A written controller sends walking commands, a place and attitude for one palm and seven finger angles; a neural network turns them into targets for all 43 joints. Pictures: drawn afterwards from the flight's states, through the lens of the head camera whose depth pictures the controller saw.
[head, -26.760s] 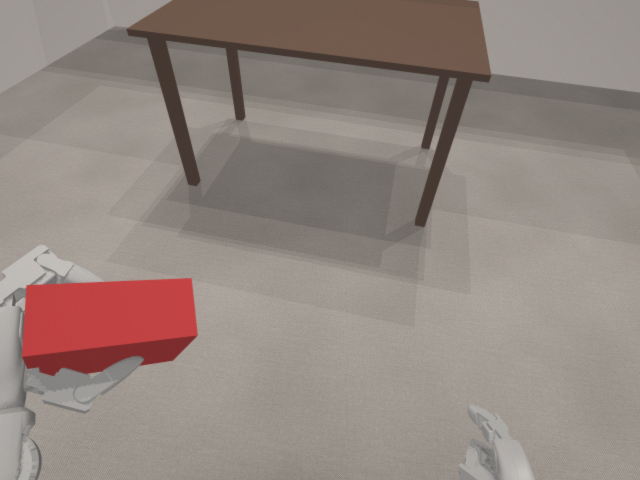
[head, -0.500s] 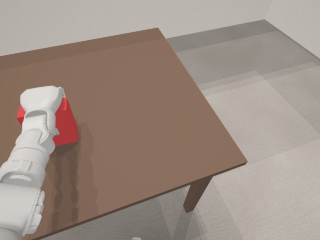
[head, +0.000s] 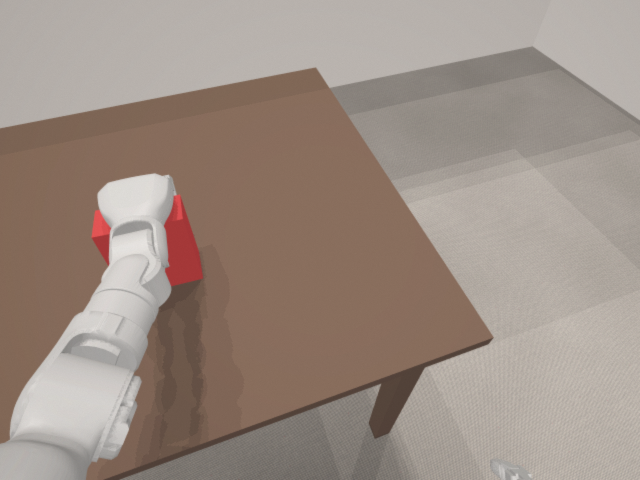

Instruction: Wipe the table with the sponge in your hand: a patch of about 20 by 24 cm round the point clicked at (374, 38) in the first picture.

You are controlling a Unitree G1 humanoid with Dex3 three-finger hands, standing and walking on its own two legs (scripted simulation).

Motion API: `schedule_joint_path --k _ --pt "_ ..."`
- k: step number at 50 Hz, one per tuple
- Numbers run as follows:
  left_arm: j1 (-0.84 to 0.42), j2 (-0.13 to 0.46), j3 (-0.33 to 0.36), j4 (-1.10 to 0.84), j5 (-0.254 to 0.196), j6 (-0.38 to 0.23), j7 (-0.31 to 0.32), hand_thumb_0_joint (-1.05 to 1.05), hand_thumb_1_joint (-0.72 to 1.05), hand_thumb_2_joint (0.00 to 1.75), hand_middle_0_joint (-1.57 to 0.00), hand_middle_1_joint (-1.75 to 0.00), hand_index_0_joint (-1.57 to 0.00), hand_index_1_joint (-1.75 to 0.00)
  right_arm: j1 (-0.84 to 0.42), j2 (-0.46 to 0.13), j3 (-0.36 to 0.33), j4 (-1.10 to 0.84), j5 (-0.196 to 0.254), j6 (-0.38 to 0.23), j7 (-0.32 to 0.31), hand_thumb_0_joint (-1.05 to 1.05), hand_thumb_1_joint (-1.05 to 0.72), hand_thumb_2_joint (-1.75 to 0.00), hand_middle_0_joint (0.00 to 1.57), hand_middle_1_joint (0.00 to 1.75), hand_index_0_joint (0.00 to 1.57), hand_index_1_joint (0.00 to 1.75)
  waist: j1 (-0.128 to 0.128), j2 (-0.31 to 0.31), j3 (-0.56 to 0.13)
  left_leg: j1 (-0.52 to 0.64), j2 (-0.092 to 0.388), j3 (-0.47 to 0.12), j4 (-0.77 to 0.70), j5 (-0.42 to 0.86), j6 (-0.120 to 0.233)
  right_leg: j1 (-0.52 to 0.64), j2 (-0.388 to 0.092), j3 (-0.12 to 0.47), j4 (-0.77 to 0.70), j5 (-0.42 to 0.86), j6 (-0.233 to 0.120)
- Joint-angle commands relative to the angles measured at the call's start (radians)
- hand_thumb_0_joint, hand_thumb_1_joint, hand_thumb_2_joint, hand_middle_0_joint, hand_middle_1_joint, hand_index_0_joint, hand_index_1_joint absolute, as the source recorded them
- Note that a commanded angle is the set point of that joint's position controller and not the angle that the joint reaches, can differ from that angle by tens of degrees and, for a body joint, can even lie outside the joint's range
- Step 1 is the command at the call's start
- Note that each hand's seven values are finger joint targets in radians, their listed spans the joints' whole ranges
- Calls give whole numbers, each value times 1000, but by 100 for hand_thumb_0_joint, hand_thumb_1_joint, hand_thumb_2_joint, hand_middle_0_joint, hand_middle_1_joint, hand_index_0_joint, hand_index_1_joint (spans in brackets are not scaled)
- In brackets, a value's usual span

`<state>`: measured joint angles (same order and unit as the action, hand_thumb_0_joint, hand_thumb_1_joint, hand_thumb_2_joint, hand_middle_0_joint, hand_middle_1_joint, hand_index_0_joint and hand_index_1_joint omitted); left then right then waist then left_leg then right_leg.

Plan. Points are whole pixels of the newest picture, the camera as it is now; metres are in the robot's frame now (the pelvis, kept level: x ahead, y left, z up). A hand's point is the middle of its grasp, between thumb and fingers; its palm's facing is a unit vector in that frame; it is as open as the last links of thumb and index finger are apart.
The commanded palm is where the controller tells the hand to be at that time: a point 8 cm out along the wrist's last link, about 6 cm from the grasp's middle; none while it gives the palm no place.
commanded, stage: wipe back along the middle lane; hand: left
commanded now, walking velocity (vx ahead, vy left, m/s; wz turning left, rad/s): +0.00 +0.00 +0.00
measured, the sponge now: (157, 256) +0.41 +0.27 +0.01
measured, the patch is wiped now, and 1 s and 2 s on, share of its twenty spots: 0.60 0.80 0.85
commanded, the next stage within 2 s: slide across to the third lane in 1.60 s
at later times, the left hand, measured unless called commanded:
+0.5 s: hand (156, 255) +0.38 +0.24 +0.06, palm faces +0.00 -0.02 -1.00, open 9.9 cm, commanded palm +0.33 +0.22 +0.08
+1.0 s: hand (165, 285) +0.33 +0.22 +0.06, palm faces +0.04 -0.02 -1.00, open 9.9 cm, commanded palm +0.28 +0.19 +0.08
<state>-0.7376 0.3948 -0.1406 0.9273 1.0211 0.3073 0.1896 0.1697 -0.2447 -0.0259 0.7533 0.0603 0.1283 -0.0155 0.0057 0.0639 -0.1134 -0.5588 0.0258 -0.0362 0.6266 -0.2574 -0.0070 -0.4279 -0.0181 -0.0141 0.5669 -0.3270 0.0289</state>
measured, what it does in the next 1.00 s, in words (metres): stands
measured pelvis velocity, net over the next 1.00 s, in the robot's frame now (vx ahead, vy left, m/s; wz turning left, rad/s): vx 0.01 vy -0.01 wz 0.00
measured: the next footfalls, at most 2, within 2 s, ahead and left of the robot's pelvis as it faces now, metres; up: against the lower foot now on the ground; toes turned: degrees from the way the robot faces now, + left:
none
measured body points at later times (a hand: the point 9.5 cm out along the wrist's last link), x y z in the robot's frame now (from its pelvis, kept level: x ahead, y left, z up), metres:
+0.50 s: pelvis +0.01 -0.01 +0.00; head +0.03 -0.03 +0.45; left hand +0.37 +0.24 +0.11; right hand +0.20 -0.25 -0.11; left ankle +0.03 +0.12 -0.73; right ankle -0.04 -0.15 -0.73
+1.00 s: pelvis +0.01 -0.01 +0.00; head +0.01 -0.04 +0.45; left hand +0.33 +0.22 +0.11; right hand +0.21 -0.23 -0.11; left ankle +0.03 +0.12 -0.73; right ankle -0.04 -0.15 -0.73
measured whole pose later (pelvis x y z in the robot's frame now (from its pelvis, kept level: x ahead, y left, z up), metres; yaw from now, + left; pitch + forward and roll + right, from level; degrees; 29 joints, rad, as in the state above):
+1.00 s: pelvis +0.01 -0.01 +0.00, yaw +0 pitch +5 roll -1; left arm -0.24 0.30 -0.26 0.29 1.03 0.48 0.18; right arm 0.08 -0.26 0.00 0.67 0.09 0.16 0.02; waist 0.07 0.09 -0.12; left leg -0.42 0.02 -0.03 0.61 -0.28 -0.01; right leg -0.30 -0.03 -0.01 0.58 -0.36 0.02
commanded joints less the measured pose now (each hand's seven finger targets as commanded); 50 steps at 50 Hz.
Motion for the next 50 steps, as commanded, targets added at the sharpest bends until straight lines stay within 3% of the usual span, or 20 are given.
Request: schedule_joint_path --k 1,2,6,7,9,14,15,20,23,24,25,27,28,32,35,40,42,46,47,50 --pt "-202 84 2 -146 -9 -16 -17 0 10 130 -120 -160 -120 -160 -20 -148 -50 -111 3 -19 -7 0 -90 -90 20 30 20 30 -27 -106 -303 308 -22 33 -30 282 44 48 51 -46 -62 377 -72" --pt "-151 115 38 -164 -14 -16 -20 0 10 130 -120 -160 -120 -160 -25 -155 -52 -112 3 -15 -6 0 -90 -90 20 30 20 30 -10 -99 -316 306 -26 31 -31 301 42 79 51 -39 -61 410 -76" --pt "-36 70 -7 -236 -28 0 -41 0 10 130 -120 -160 -120 -160 -54 -151 -48 -136 12 -11 -2 0 -90 -90 20 30 20 30 -3 -110 -276 292 -33 47 -33 311 48 103 47 -41 -64 454 -72" --pt "7 100 29 -245 -32 5 -42 0 10 130 -120 -160 -120 -160 -62 -157 -49 -135 15 -10 -1 0 -90 -90 20 30 20 30 6 -117 -264 290 -34 39 -33 321 45 114 48 -38 -64 467 -75" --pt "27 72 -8 -273 -36 20 -51 0 10 130 -120 -160 -120 -160 -76 -153 -43 -145 19 -11 1 0 -90 -90 20 30 20 30 1 -116 -222 277 -37 47 -37 298 48 103 46 -42 -69 458 -72" --pt "152 55 -17 -369 -44 39 -58 0 10 130 -120 -160 -120 -160 -107 -151 -40 -169 23 -19 7 0 -90 -90 20 30 20 30 21 -118 -238 296 -41 49 -34 336 48 137 45 -43 -57 504 -74" --pt "179 44 -24 -356 -44 48 -61 0 10 130 -120 -160 -120 -160 -114 -152 -38 -173 26 -19 8 0 -90 -90 20 30 20 30 20 -124 -204 285 -42 48 -37 318 45 125 46 -44 -62 485 -73" --pt "193 3 -59 -411 -40 81 -62 0 10 130 -120 -160 -120 -160 -143 -149 -32 -188 28 -21 6 0 -90 -90 20 30 20 30 20 -133 -180 291 -41 46 -47 291 42 105 47 -47 -63 439 -74" --pt "222 -11 -66 -460 -40 95 -61 0 10 130 -120 -160 -120 -160 -160 -145 -29 -202 27 -22 8 0 -90 -90 20 30 20 30 30 -102 -196 309 -40 42 -49 299 41 116 47 -51 -55 428 -79" --pt "230 9 -50 -459 -34 99 -58 0 10 130 -120 -160 -120 -160 -166 -143 -27 -201 28 -22 8 0 -90 -90 20 30 20 30 32 -114 -192 307 -39 38 -48 298 39 111 46 -49 -54 426 -79" --pt "239 -29 -83 -470 -34 104 -61 0 10 130 -120 -160 -120 -160 -174 -141 -26 -205 28 -23 8 0 -90 -90 20 30 20 30 29 -125 -193 308 -41 41 -47 297 39 111 46 -50 -54 428 -77" --pt "265 5 -46 -495 -35 110 -59 0 10 130 -120 -160 -120 -160 -187 -143 -24 -210 28 -23 8 0 -90 -90 20 30 20 30 40 -113 -200 312 -39 35 -52 296 36 122 47 -45 -54 422 -81" --pt "259 -25 -73 -509 -36 112 -59 0 10 130 -120 -160 -120 -160 -187 -138 -20 -215 26 -23 8 0 -90 -90 20 30 20 30 35 -124 -196 312 -40 36 -50 293 37 118 48 -53 -48 418 -79" --pt "294 -18 -58 -541 -37 127 -59 0 10 130 -120 -160 -120 -160 -212 -137 -17 -221 28 -24 9 0 -90 -90 20 30 20 30 43 -132 -186 312 -36 30 -59 282 33 120 47 -49 -52 399 -80" --pt "288 -62 -105 -560 -34 139 -58 0 10 130 -120 -160 -120 -160 -224 -128 -11 -226 29 -22 10 0 -90 -90 20 30 20 30 42 -102 -150 311 -37 27 -68 241 32 89 49 -56 -56 327 -83" --pt "374 -106 -143 -611 -39 150 -56 0 10 130 -120 -160 -120 -160 -243 -120 -10 -240 29 -24 22 0 -90 -90 20 30 20 30 54 -106 -175 323 -36 23 -60 270 33 112 50 -57 -41 351 -86" --pt "403 -89 -117 -633 -46 155 -55 0 10 130 -120 -160 -120 -160 -250 -124 -15 -242 30 -25 27 0 -90 -90 20 30 20 30 58 -139 -183 319 -33 19 -60 275 33 130 51 -55 -39 367 -86" --pt "424 -108 -147 -668 -52 172 -58 0 10 130 -120 -160 -120 -160 -265 -120 -7 -246 32 -23 27 0 -90 -90 20 30 20 30 57 -134 -140 307 -36 27 -71 225 35 115 49 -53 -51 318 -82" --pt "447 -73 -110 -679 -53 175 -57 0 10 130 -120 -160 -120 -160 -270 -124 -10 -248 33 -24 28 0 -90 -90 20 30 20 30 66 -146 -146 304 -33 21 -75 222 34 127 51 -52 -51 313 -83" --pt "474 -105 -145 -699 -55 184 -61 0 10 130 -120 -160 -120 -160 -277 -119 -5 -253 34 -26 30 0 -90 -90 20 30 20 30 63 -149 -130 304 -38 30 -69 222 36 127 49 -49 -50 328 -80"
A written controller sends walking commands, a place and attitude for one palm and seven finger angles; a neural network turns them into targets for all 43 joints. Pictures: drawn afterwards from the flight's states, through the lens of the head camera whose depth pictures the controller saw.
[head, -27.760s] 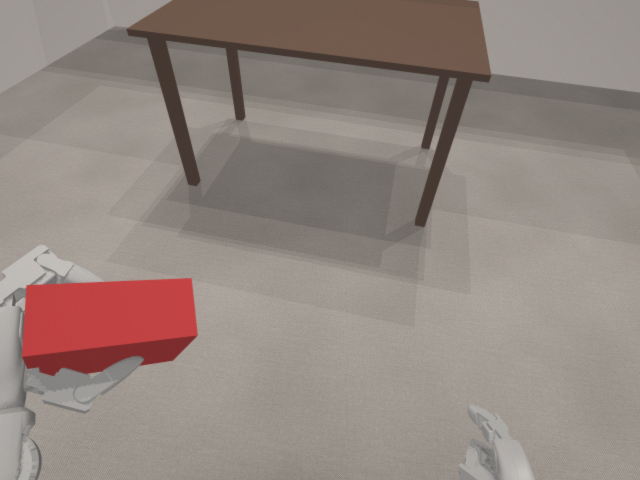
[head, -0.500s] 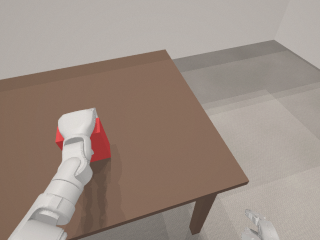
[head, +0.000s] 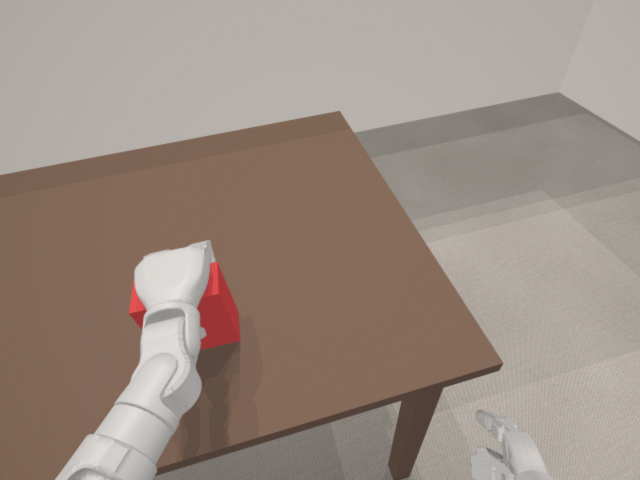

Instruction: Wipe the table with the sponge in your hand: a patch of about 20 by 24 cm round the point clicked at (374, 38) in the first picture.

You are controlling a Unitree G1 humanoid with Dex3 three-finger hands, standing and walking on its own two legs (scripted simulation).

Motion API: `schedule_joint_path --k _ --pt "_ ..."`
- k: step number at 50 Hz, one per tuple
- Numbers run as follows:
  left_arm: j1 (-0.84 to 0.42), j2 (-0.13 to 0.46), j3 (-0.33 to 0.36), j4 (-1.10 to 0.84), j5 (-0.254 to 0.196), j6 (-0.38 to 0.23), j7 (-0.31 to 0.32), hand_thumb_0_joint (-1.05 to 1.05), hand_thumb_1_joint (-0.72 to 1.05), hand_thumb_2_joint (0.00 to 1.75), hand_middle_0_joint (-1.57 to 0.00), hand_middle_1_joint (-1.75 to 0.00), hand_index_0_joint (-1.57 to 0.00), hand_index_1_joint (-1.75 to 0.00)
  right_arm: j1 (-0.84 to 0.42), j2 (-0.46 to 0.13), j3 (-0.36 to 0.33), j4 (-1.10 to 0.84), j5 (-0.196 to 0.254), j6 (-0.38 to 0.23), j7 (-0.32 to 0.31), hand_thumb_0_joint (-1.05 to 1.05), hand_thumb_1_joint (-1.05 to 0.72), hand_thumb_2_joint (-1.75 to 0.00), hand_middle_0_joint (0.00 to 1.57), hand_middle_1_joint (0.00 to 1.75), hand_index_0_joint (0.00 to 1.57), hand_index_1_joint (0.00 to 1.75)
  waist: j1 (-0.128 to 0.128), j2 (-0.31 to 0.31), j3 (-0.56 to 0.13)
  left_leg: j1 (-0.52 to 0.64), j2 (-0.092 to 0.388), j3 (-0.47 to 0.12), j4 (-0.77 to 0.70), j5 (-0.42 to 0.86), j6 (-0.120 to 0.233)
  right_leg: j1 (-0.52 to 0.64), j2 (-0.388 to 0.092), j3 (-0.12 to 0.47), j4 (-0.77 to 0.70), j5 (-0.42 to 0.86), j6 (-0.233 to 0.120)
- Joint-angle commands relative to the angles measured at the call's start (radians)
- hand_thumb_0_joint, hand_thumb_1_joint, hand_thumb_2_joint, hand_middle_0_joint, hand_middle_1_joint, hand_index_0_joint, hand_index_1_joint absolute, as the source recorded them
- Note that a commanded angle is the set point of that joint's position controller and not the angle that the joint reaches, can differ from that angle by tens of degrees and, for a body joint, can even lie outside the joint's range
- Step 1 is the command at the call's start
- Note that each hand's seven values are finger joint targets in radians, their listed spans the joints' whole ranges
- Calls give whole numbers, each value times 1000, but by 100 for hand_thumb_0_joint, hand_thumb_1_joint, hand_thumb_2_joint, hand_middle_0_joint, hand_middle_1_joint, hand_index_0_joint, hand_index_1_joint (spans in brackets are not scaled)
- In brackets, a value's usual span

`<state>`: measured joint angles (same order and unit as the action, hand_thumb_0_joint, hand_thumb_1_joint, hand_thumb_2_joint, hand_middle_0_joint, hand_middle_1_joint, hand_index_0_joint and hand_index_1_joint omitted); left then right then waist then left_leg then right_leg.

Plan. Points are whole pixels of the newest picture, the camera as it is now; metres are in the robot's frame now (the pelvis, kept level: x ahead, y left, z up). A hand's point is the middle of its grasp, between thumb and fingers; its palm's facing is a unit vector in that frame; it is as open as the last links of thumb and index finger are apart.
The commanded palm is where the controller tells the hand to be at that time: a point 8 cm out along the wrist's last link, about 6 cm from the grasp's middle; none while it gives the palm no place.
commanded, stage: wipe back along the middle lane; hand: left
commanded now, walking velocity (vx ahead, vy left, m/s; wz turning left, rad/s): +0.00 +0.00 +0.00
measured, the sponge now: (195, 319) +0.32 +0.23 +0.01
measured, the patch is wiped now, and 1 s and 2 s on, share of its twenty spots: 0.80 0.85 0.85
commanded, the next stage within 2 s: slide across to the third lane in 0.60 s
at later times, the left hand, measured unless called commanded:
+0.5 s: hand (193, 326) +0.28 +0.20 +0.06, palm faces +0.05 -0.06 -1.00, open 9.9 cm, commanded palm +0.23 +0.18 +0.08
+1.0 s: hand (200, 336) +0.27 +0.19 +0.06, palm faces +0.03 -0.07 -1.00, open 9.9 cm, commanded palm +0.23 +0.15 +0.09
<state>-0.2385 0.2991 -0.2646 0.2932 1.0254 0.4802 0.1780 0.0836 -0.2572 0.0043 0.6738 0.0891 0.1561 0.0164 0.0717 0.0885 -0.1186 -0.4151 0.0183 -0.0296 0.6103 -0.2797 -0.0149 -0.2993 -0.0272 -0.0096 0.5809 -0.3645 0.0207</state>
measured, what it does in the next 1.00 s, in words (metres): stands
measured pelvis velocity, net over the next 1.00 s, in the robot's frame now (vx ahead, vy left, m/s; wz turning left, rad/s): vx -0.01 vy -0.01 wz -0.01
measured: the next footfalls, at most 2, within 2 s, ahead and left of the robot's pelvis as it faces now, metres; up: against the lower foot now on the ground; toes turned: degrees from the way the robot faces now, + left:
none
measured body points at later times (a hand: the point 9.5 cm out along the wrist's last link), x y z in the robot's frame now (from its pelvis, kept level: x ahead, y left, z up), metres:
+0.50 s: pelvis +0.00 -0.01 +0.00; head -0.02 -0.06 +0.45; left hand +0.28 +0.20 +0.11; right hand +0.21 -0.23 -0.10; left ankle +0.02 +0.13 -0.73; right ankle -0.04 -0.14 -0.73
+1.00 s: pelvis -0.01 -0.01 +0.00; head -0.02 -0.06 +0.45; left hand +0.26 +0.19 +0.11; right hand +0.21 -0.23 -0.10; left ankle +0.02 +0.13 -0.73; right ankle -0.04 -0.14 -0.73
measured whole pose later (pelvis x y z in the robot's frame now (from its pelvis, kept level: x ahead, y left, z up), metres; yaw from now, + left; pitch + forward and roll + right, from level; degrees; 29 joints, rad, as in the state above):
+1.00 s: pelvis -0.01 -0.01 +0.00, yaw +0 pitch +2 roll +0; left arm -0.03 0.28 -0.34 0.04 1.04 0.52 0.14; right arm 0.06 -0.26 -0.02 0.69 0.08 0.13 0.03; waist 0.10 0.11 -0.09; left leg -0.35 0.03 -0.03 0.60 -0.27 -0.03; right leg -0.26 -0.02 0.00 0.60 -0.37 0.01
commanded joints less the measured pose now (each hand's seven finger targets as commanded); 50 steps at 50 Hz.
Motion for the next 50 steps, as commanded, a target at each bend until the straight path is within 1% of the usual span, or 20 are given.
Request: schedule_joint_path --k 1,7,8,11,12,15,21,22,23,26,27,28,30,32,35,38,42,43,47,50 --pt "0 8 -9 -75 -61 14 -50 0 10 130 -120 -160 -120 -160 -193 -107 -33 -176 7 -54 -1 0 -90 -90 20 30 20 30 3 -168 -124 157 -30 21 -58 237 43 1 57 -55 -64 350 -72" --pt "71 39 23 -119 -58 19 -52 0 10 130 -120 -160 -120 -160 -208 -109 -36 -180 8 -60 3 0 -90 -90 20 30 20 30 14 -164 -122 163 -30 22 -54 244 41 16 59 -38 -63 368 -74" --pt "86 -4 -21 -144 -63 19 -55 0 10 130 -120 -160 -120 -160 -214 -101 -32 -189 8 -61 5 0 -90 -90 20 30 20 30 11 -162 -128 166 -34 29 -50 246 44 22 56 -44 -58 378 -71" --pt "120 -17 -44 -174 -68 18 -60 0 10 130 -120 -160 -120 -160 -225 -96 -30 -196 9 -61 12 0 -90 -90 20 30 20 30 11 -164 -93 160 -34 28 -54 235 46 14 54 -38 -68 373 -70" --pt "123 35 13 -176 -63 18 -57 0 10 130 -120 -160 -120 -160 -224 -105 -36 -190 8 -61 10 0 -90 -90 20 30 20 30 16 -181 -101 159 -31 24 -55 228 43 19 57 -28 -70 365 -72" --pt "138 -14 -42 -206 -62 20 -60 0 10 130 -120 -160 -120 -160 -235 -97 -29 -198 9 -64 11 0 -90 -90 20 30 20 30 11 -174 -82 159 -34 31 -56 221 45 11 54 -33 -68 361 -68" --pt "177 17 -16 -223 -64 27 -61 0 10 130 -120 -160 -120 -160 -241 -97 -28 -194 9 -73 7 0 -90 -90 20 30 20 30 18 -193 -66 159 -37 35 -58 206 48 18 52 -18 -80 355 -64" --pt "187 61 36 -222 -58 26 -56 0 10 130 -120 -160 -120 -160 -236 -105 -33 -187 7 -75 6 0 -90 -90 20 30 20 30 25 -193 -88 164 -36 31 -56 216 45 29 56 -7 -76 367 -69" --pt "206 15 -13 -246 -60 25 -59 0 10 130 -120 -160 -120 -160 -245 -96 -29 -198 9 -76 7 0 -90 -90 20 30 20 30 21 -185 -88 164 -38 39 -53 219 47 31 52 -17 -71 370 -64" --pt "255 7 -25 -269 -61 21 -62 0 10 130 -120 -160 -120 -160 -247 -93 -29 -200 8 -82 13 0 -90 -90 20 30 20 30 26 -175 -86 171 -39 39 -48 234 46 34 51 -14 -70 395 -64" --pt "289 43 15 -275 -57 18 -58 0 10 130 -120 -160 -120 -160 -247 -97 -35 -199 8 -84 16 0 -90 -90 20 30 20 30 33 -169 -91 175 -37 33 -45 245 43 40 56 -1 -69 403 -71" --pt "309 -11 -42 -305 -62 19 -62 0 10 130 -120 -160 -120 -160 -255 -87 -27 -214 9 -84 20 0 -90 -90 20 30 20 30 29 -164 -81 165 -38 36 -49 237 45 38 51 -16 -62 394 -66" --pt "325 5 -27 -315 -68 17 -62 0 10 130 -120 -160 -120 -160 -258 -90 -29 -209 9 -85 21 0 -90 -90 20 30 20 30 28 -185 -65 169 -37 38 -47 234 46 35 51 -6 -75 400 -64" --pt "289 55 23 -305 -62 24 -57 0 10 130 -120 -160 -120 -160 -254 -100 -33 -197 6 -87 15 0 -90 -90 20 30 20 30 28 -213 -47 163 -34 31 -52 211 45 22 56 8 -87 373 -66" --pt "223 24 -14 -286 -48 32 -53 0 10 130 -120 -160 -120 -160 -252 -94 -29 -189 6 -90 7 0 -90 -90 20 30 20 30 19 -184 -33 164 -34 34 -60 194 46 -7 56 -3 -85 329 -64" --pt "176 -8 -53 -335 -42 35 -55 0 10 130 -120 -160 -120 -160 -259 -89 -33 -196 3 -93 9 0 -90 -90 20 30 20 30 17 -160 -85 188 -33 32 -59 210 52 7 54 -14 -72 334 -68" --pt "142 11 -33 -350 -44 27 -58 0 10 130 -120 -160 -120 -160 -266 -92 -41 -186 -1 -95 10 0 -90 -90 20 30 20 30 21 -164 -119 208 -30 25 -57 225 51 21 55 -4 -74 349 -74" --pt "118 -40 -90 -376 -47 23 -63 0 10 130 -120 -160 -120 -160 -273 -82 -36 -196 0 -96 12 0 -90 -90 20 30 20 30 12 -152 -124 212 -31 27 -57 227 55 16 52 -17 -67 345 -71" --pt "116 -44 -98 -370 -51 11 -67 0 10 130 -120 -160 -120 -160 -277 -83 -42 -188 -1 -97 19 0 -90 -90 20 30 20 30 15 -155 -111 218 -23 15 -62 234 54 12 56 -21 -69 338 -78" --pt "51 -111 -176 -352 -50 -1 -70 0 10 130 -120 -160 -120 -160 -287 -74 -39 -182 2 -98 23 0 -90 -90 20 30 20 30 1 -161 -77 214 -18 12 -70 196 55 -23 55 -32 -72 278 -76"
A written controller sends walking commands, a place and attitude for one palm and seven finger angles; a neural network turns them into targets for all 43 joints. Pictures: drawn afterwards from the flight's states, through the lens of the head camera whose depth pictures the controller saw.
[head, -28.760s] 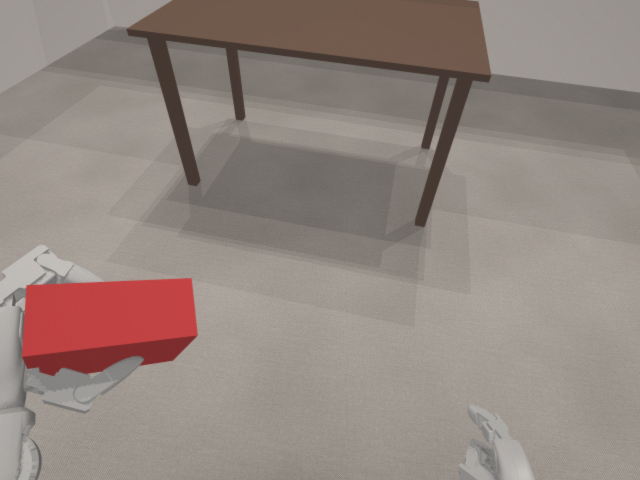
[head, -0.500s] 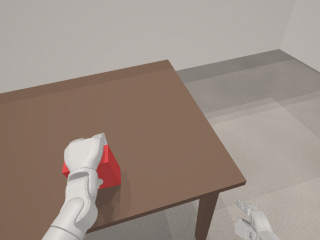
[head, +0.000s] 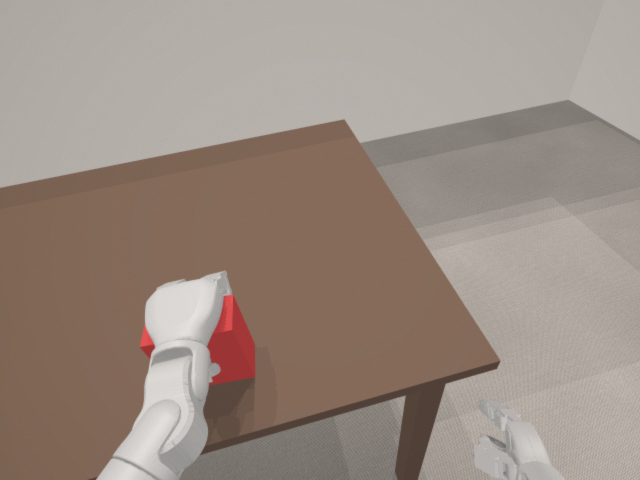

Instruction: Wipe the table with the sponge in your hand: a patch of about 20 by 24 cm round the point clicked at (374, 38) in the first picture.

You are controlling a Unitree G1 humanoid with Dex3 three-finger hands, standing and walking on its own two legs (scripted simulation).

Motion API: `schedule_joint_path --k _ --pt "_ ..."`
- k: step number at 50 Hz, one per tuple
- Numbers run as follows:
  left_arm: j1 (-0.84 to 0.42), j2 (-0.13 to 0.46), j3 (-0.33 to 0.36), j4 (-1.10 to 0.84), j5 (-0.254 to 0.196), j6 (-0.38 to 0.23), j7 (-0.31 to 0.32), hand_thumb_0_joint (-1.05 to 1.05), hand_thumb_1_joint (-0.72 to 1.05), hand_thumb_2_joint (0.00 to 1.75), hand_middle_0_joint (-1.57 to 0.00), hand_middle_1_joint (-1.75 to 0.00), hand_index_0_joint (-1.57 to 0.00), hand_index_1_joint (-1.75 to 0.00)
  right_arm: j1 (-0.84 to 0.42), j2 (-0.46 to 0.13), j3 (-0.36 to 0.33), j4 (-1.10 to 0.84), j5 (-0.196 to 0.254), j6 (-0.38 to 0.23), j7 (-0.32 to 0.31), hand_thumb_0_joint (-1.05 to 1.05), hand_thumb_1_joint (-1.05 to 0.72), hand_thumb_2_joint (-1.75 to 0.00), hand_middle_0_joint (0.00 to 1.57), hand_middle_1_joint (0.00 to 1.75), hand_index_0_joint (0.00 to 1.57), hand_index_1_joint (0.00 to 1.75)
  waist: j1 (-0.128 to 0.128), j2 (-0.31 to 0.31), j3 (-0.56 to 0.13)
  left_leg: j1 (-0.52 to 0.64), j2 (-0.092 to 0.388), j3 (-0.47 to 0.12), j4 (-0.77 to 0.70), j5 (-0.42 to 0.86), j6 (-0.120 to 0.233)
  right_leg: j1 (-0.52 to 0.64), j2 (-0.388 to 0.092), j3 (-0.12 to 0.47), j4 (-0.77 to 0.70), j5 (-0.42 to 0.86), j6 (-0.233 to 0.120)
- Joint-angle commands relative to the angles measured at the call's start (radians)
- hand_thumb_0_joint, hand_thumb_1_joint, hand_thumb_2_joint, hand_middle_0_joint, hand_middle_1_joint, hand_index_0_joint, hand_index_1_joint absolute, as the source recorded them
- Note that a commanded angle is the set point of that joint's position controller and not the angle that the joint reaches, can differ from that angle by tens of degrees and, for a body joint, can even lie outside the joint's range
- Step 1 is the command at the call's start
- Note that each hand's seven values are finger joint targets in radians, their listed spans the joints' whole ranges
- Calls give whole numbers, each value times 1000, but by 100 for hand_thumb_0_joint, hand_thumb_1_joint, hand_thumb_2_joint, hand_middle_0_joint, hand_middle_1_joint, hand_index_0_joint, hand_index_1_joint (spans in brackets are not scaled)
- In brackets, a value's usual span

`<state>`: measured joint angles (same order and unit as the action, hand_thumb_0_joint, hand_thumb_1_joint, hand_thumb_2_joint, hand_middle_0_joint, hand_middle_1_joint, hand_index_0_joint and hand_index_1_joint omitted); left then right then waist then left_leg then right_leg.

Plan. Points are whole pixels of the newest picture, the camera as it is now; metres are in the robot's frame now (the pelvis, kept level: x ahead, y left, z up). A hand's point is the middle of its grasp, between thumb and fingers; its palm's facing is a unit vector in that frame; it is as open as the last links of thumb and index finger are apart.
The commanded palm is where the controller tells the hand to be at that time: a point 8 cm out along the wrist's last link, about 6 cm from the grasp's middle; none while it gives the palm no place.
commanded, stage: slide across to the third lane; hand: left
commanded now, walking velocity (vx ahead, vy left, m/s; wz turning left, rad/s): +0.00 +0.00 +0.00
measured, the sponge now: (209, 352) +0.28 +0.21 +0.01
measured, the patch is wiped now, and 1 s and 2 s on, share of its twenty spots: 0.85 0.85 0.90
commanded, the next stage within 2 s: wipe forward along the third lane in 0.48 s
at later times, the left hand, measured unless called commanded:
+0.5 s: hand (254, 320) +0.30 +0.14 +0.06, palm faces +0.04 -0.05 -1.00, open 9.8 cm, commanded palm +0.26 +0.11 +0.10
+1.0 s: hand (259, 303) +0.33 +0.14 +0.06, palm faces -0.01 -0.05 -1.00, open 9.9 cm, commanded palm +0.30 +0.14 +0.08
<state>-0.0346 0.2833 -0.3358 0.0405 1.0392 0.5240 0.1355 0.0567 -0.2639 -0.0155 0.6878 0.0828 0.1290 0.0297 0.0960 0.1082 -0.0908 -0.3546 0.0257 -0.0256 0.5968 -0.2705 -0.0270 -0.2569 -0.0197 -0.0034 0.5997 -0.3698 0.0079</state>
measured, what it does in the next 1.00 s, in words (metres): stands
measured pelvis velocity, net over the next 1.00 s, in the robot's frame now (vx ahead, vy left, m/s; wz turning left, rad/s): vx -0.03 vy -0.03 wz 0.00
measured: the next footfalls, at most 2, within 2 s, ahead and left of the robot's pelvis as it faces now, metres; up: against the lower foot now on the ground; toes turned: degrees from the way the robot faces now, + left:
none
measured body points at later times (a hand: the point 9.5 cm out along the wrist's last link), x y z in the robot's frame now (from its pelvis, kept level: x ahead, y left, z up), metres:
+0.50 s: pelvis -0.02 -0.02 +0.00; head -0.05 -0.06 +0.44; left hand +0.29 +0.14 +0.11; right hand +0.21 -0.21 -0.10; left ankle +0.03 +0.14 -0.73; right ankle -0.03 -0.13 -0.73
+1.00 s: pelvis -0.03 -0.03 +0.00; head -0.05 -0.07 +0.45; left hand +0.32 +0.14 +0.11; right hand +0.18 -0.26 -0.11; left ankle +0.03 +0.14 -0.73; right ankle -0.03 -0.13 -0.73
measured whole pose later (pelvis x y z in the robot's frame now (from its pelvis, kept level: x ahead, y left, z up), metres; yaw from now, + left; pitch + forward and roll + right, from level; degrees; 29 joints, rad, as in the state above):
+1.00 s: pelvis -0.03 -0.03 +0.00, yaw +0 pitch +3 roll +1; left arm -0.45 0.14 -0.35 0.57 1.01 0.51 0.18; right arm 0.05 -0.26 -0.01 0.75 0.08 0.14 -0.01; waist 0.08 0.08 -0.13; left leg -0.41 0.05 -0.05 0.58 -0.22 -0.03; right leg -0.34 0.01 -0.02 0.64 -0.35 -0.03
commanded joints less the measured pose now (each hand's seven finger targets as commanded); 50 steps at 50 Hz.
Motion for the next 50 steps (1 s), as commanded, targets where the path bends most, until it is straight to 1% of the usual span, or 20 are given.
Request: schedule_joint_path --k 1,2,10,14,17,21,22,26,27,30,32,33,37,38,40,42,46,47,48,50 --pt "-150 -89 -99 -93 -65 -48 -24 0 10 130 -120 -160 -120 -160 -257 -68 -21 -191 8 -71 10 0 -90 -90 20 30 20 30 -20 -186 -110 156 -27 9 -57 186 68 -61 49 -37 -94 284 -64" --pt "-153 -63 -71 -88 -62 -48 -19 0 10 130 -120 -160 -120 -160 -259 -73 -24 -190 7 -72 9 0 -90 -90 20 30 20 30 -14 -186 -113 156 -23 5 -63 178 65 -57 52 -32 -97 268 -68" --pt "-350 -177 -179 4 -58 -47 8 0 10 130 -120 -160 -120 -160 -282 -58 -21 -160 19 -75 13 0 -90 -90 20 30 20 30 -36 -192 -93 153 -21 5 -80 93 61 -110 53 -51 -92 165 -67" --pt "-429 -204 -183 78 -61 -37 26 0 10 130 -120 -160 -120 -160 -276 -58 -24 -144 21 -81 14 0 -90 -90 20 30 20 30 -35 -189 -117 150 -28 10 -76 72 61 -110 56 -56 -88 154 -71" --pt "-439 -161 -135 131 -57 -25 38 0 10 130 -120 -160 -120 -160 -271 -68 -29 -131 15 -76 18 0 -90 -90 20 30 20 30 -22 -207 -145 142 -29 18 -75 77 56 -91 55 -49 -93 156 -71" --pt "-513 -210 -164 199 -53 -9 54 0 10 130 -120 -160 -120 -160 -282 -58 -24 -123 17 -66 27 0 -90 -90 20 30 20 30 -28 -190 -122 132 -32 30 -67 69 53 -112 50 -49 -95 149 -70" --pt "-507 -176 -130 211 -49 -4 59 0 10 130 -120 -160 -120 -160 -277 -65 -28 -122 13 -65 27 0 -90 -90 20 30 20 30 -21 -225 -135 127 -31 27 -71 61 52 -101 52 -43 -105 138 -71" --pt "-480 -169 -114 241 -55 10 64 0 10 130 -120 -160 -120 -160 -285 -60 -24 -129 9 -55 32 0 -90 -90 20 30 20 30 -9 -215 -145 124 -39 43 -54 102 55 -77 41 -33 -111 195 -66" --pt "-456 -112 -55 249 -50 16 66 0 10 130 -120 -160 -120 -160 -281 -70 -28 -125 4 -51 30 0 -90 -90 20 30 20 30 0 -243 -152 122 -37 40 -57 102 53 -62 43 -21 -126 192 -67" --pt "-529 -130 -82 263 -62 15 61 0 10 130 -120 -160 -120 -160 -290 -63 -18 -127 11 -51 19 0 -90 -90 20 30 20 30 -22 -232 -99 112 -40 51 -54 74 55 -95 34 -13 -140 163 -57" --pt "-501 -49 -1 288 -55 20 64 0 10 130 -120 -160 -120 -160 -278 -75 -20 -118 6 -47 11 0 -90 -90 20 30 20 30 -6 -222 -102 106 -40 46 -65 68 52 -81 36 5 -152 157 -62" --pt "-519 -94 -49 285 -55 20 60 0 10 130 -120 -160 -120 -160 -281 -67 -13 -127 9 -45 7 0 -90 -90 20 30 20 30 -16 -209 -112 108 -43 53 -62 77 56 -81 33 -5 -138 174 -58" --pt "-537 -26 19 350 -32 15 58 0 10 130 -120 -160 -120 -160 -254 -79 -17 -108 5 -41 -13 0 -90 -90 20 30 20 30 -18 -217 -89 93 -43 45 -67 63 51 -104 38 13 -156 149 -62" --pt "-577 -81 -42 358 -26 14 54 0 10 130 -120 -160 -120 -160 -252 -72 -11 -115 8 -39 -17 0 -90 -90 20 30 20 30 -36 -204 -84 92 -45 54 -65 55 54 -119 34 5 -147 145 -58" --pt "-629 -85 -42 400 -18 4 55 0 10 130 -120 -160 -120 -160 -230 -74 -13 -106 7 -42 -24 0 -90 -90 20 30 20 30 -48 -211 -80 77 -46 50 -61 40 54 -140 37 -1 -142 137 -57" --pt "-593 -34 21 434 -12 0 57 0 10 130 -120 -160 -120 -160 -217 -82 -19 -102 3 -40 -32 0 -90 -90 20 30 20 30 -28 -227 -114 68 -45 44 -62 57 53 -118 41 7 -139 165 -63" --pt "-644 -58 7 511 -19 -6 63 0 10 130 -120 -160 -120 -160 -189 -85 -17 -95 3 -35 -47 0 -90 -90 20 30 20 30 -48 -242 -112 44 -47 55 -49 41 52 -140 35 5 -133 161 -53" --pt "-620 5 72 521 -15 -7 66 0 10 130 -120 -160 -120 -160 -185 -91 -20 -93 0 -33 -50 0 -90 -90 20 30 20 30 -33 -251 -130 39 -43 43 -55 50 49 -125 40 14 -133 170 -59" --pt "-628 -49 18 529 -15 -7 66 0 10 130 -120 -160 -120 -160 -182 -87 -17 -101 2 -31 -52 0 -90 -90 20 30 20 30 -46 -244 -135 37 -46 54 -50 47 52 -128 35 4 -124 172 -53" --pt "-649 -58 17 557 -9 -11 71 0 10 130 -120 -160 -120 -160 -167 -86 -22 -97 1 -29 -51 0 -90 -90 20 30 20 30 -53 -225 -123 30 -46 56 -40 49 50 -150 36 4 -122 177 -54"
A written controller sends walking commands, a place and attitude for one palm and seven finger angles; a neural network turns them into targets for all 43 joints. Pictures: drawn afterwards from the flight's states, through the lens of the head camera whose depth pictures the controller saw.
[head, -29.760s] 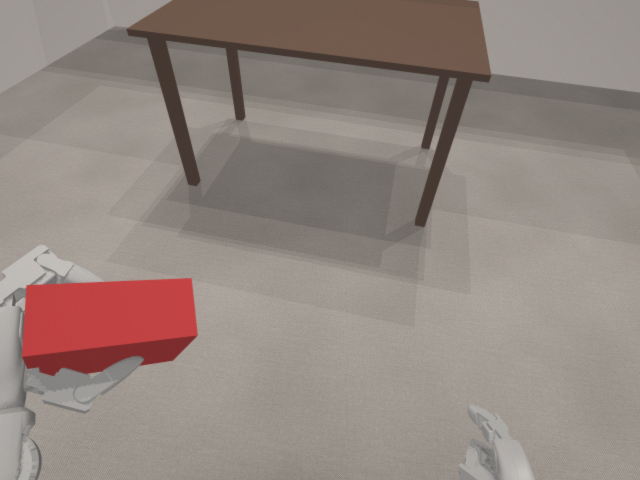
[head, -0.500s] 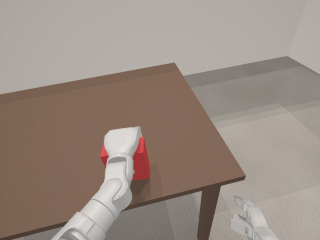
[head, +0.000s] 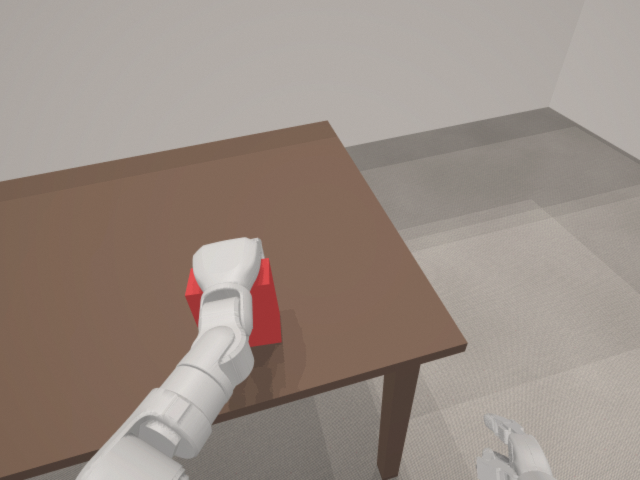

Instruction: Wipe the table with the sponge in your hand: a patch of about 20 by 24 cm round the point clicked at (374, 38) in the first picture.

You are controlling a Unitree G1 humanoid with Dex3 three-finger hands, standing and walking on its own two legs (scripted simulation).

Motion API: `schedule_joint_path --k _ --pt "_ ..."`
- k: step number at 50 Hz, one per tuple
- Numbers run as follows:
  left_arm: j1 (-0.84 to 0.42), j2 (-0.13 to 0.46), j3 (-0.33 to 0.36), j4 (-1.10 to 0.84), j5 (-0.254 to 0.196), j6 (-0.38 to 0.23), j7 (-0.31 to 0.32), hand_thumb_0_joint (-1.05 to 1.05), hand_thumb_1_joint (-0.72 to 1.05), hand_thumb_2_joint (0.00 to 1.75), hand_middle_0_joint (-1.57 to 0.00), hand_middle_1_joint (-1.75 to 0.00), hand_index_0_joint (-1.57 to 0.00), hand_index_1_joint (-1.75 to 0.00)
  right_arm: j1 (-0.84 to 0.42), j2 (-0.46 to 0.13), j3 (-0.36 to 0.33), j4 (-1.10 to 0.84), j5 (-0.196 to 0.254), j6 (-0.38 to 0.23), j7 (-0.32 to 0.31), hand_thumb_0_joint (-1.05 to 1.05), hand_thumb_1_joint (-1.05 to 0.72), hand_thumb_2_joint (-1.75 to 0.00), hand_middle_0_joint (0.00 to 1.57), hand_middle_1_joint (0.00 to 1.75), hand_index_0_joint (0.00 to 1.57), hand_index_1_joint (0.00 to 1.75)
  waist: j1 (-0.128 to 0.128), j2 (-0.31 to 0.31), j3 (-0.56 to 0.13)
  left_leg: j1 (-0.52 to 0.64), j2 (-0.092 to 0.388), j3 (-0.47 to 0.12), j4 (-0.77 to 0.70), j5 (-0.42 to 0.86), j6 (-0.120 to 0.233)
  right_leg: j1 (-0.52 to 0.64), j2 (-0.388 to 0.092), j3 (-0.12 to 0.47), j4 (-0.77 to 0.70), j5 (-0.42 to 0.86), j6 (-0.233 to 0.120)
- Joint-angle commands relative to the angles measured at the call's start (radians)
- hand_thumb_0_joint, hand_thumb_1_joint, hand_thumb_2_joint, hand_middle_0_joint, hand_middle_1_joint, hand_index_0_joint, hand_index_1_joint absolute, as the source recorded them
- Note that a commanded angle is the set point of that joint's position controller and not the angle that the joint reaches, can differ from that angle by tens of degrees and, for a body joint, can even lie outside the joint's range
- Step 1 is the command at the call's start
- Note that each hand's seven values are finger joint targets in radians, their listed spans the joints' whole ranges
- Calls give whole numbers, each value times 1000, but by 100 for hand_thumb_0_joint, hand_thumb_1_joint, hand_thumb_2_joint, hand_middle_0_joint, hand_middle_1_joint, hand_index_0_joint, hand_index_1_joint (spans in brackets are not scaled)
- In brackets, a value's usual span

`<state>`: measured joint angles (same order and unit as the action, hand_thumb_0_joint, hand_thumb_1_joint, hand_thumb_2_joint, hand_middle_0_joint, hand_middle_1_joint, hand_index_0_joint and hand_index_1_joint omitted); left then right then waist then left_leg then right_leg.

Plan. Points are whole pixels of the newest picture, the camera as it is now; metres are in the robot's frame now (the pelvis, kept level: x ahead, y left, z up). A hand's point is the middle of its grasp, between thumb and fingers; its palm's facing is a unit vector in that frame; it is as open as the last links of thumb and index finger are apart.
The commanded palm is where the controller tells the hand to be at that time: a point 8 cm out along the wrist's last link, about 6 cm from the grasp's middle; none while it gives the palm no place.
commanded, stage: wipe forward along the third lane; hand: left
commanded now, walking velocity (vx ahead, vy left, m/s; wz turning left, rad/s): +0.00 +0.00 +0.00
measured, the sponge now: (240, 316) +0.35 +0.17 +0.01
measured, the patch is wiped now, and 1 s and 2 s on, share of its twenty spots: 0.85 0.90 0.95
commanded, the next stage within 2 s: wipe back along the third lane in 1.20 s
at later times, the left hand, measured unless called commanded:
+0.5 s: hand (241, 263) +0.40 +0.18 +0.06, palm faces -0.05 +0.00 -1.00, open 9.9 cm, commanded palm +0.38 +0.18 +0.08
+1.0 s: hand (237, 239) +0.46 +0.20 +0.06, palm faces -0.08 +0.00 -1.00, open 9.9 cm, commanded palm +0.44 +0.21 +0.08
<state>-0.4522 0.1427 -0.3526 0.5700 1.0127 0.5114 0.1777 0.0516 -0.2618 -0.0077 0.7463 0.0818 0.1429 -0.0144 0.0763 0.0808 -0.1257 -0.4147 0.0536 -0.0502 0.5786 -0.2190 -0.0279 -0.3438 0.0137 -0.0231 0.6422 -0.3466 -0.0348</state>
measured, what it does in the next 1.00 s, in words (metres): stands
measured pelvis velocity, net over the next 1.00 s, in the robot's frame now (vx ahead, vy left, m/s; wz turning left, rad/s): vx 0.00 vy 0.01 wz -0.03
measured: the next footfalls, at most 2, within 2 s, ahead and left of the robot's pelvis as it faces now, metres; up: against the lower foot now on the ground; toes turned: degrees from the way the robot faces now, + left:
none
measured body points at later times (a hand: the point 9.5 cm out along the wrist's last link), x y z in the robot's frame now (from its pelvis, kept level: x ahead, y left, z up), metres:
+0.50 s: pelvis -0.01 +0.00 -0.01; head -0.01 -0.03 +0.44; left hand +0.40 +0.17 +0.11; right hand +0.12 -0.25 -0.14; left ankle +0.05 +0.17 -0.72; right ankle -0.01 -0.10 -0.73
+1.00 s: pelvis +0.00 +0.01 -0.01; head +0.03 -0.01 +0.44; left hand +0.46 +0.19 +0.11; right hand +0.08 -0.26 -0.15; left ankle +0.05 +0.17 -0.72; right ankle -0.01 -0.10 -0.73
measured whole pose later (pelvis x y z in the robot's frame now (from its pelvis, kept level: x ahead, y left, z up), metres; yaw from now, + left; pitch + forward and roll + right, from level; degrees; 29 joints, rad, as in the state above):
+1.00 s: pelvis +0.00 +0.01 -0.01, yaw -2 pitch +12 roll -1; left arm -0.89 0.28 -0.16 1.11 1.01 0.40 0.24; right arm 0.20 -0.26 -0.01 0.77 0.06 0.13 -0.03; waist -0.06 0.07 -0.15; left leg -0.64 0.07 -0.04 0.67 -0.24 -0.02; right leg -0.56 0.04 0.00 0.69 -0.33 -0.02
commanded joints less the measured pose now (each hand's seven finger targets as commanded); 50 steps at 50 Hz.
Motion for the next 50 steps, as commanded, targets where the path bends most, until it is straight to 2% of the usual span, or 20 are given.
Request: schedule_joint_path --k 1,2,5,7,10,12,15,17,19,21,30,31,33,36,37,41,42,45,47,50 --pt "-235 89 38 43 20 2 32 0 10 130 -120 -160 -120 -160 -154 -90 -29 -154 2 -42 -6 0 -90 -90 20 30 20 30 -30 -189 -94 88 -73 82 -20 1 50 -63 2 23 -162 160 -12" --pt "-229 117 74 51 15 0 32 0 10 130 -120 -160 -120 -160 -147 -91 -30 -157 0 -41 -8 0 -90 -90 20 30 20 30 -27 -230 -109 75 -70 71 -23 5 52 -50 7 25 -162 175 -13" --pt "-299 113 58 88 16 -5 41 0 10 130 -120 -160 -120 -160 -140 -93 -27 -153 1 -37 -15 0 -90 -90 20 30 20 30 -49 -206 -66 57 -71 79 -18 -38 52 -98 3 24 -169 103 -5" --pt "-345 170 107 123 18 -13 48 0 10 130 -120 -160 -120 -160 -124 -95 -28 -143 -1 -39 -23 0 -90 -90 20 30 20 30 -49 -219 -76 43 -67 71 -22 -53 51 -105 7 26 -169 67 -6" --pt "-398 142 81 174 24 -22 58 0 10 130 -120 -160 -120 -160 -100 -93 -29 -134 -4 -40 -27 0 -90 -90 20 30 20 30 -63 -182 -86 40 -68 79 -11 -67 51 -133 5 16 -156 45 -4" --pt "-421 172 111 204 14 -28 61 0 10 130 -120 -160 -120 -160 -89 -91 -29 -135 -3 -40 -30 0 -90 -90 20 30 20 30 -63 -223 -112 29 -62 72 -13 -63 53 -118 6 18 -158 50 0" --pt "-475 188 115 260 9 -35 72 0 10 130 -120 -160 -120 -160 -70 -97 -28 -125 -5 -41 -34 0 -90 -90 20 30 20 30 -73 -196 -107 10 -63 81 -6 -88 52 -141 2 18 -155 10 6" --pt "-519 211 136 287 7 -42 75 0 10 130 -120 -160 -120 -160 -63 -95 -28 -126 -4 -43 -37 0 -90 -90 20 30 20 30 -79 -225 -120 -4 -59 71 -7 -86 53 -140 5 17 -153 11 8" --pt "-556 196 117 322 13 -46 83 0 10 130 -120 -160 -120 -160 -34 -100 -31 -113 -7 -45 -35 0 -90 -90 20 30 20 30 -92 -183 -131 -2 -59 78 4 -90 53 -158 5 14 -141 16 8" --pt "-551 208 129 355 16 -48 89 0 10 130 -120 -160 -120 -160 -21 -100 -33 -111 -9 -45 -31 0 -90 -90 20 30 20 30 -88 -170 -142 -10 -56 79 9 -84 53 -157 5 16 -139 35 7" --pt "-626 254 155 432 13 -66 101 0 10 130 -120 -160 -120 -160 34 -113 -39 -97 -12 -48 -31 0 -90 -90 20 30 20 30 -119 -205 -158 -56 -51 77 24 -94 60 -170 7 20 -140 35 19" --pt "-643 281 167 441 15 -63 101 0 10 130 -120 -160 -120 -160 32 -116 -37 -95 -11 -47 -32 0 -90 -90 20 30 20 30 -121 -197 -148 -64 -49 78 24 -102 58 -180 5 24 -142 18 20" --pt "-669 307 183 449 18 -69 102 0 10 130 -120 -160 -120 -160 53 -121 -39 -88 -14 -49 -34 0 -90 -90 20 30 20 30 -125 -200 -175 -62 -46 71 29 -86 61 -171 9 19 -129 48 18" --pt "-687 287 160 467 23 -64 100 0 10 130 -120 -160 -120 -160 62 -117 -38 -86 -13 -50 -29 0 -90 -90 20 30 20 30 -135 -154 -172 -64 -44 77 32 -81 59 -186 8 19 -127 68 18" --pt "-691 301 181 461 16 -67 96 0 10 130 -120 -160 -120 -160 65 -116 -40 -88 -15 -50 -28 0 -90 -90 20 30 20 30 -126 -161 -198 -63 -43 70 29 -70 60 -170 11 19 -129 82 17" --pt "-691 322 183 488 24 -67 94 0 10 130 -120 -160 -120 -160 88 -123 -40 -84 -14 -48 -27 0 -90 -90 20 30 20 30 -138 -167 -211 -73 -43 78 44 -53 63 -163 9 20 -121 120 21" --pt "-697 351 215 486 19 -72 92 0 10 130 -120 -160 -120 -160 91 -124 -41 -83 -18 -49 -28 0 -90 -90 20 30 20 30 -132 -176 -235 -73 -39 70 43 -39 64 -149 11 21 -121 137 20" --pt "-703 342 193 507 28 -74 90 0 10 130 -120 -160 -120 -160 107 -126 -42 -80 -16 -48 -26 0 -90 -90 20 30 20 30 -148 -173 -219 -79 -40 79 52 -36 65 -160 9 20 -117 154 24" --pt "-701 373 229 502 24 -79 88 0 10 130 -120 -160 -120 -160 113 -129 -44 -80 -20 -48 -25 0 -90 -90 20 30 20 30 -138 -169 -240 -80 -38 73 54 -6 65 -141 11 20 -112 201 20" --pt "-694 372 215 514 33 -81 87 0 10 130 -120 -160 -120 -160 126 -133 -44 -78 -20 -44 -23 0 -90 -90 20 30 20 30 -148 -180 -238 -84 -40 82 61 4 65 -138 9 18 -107 231 25"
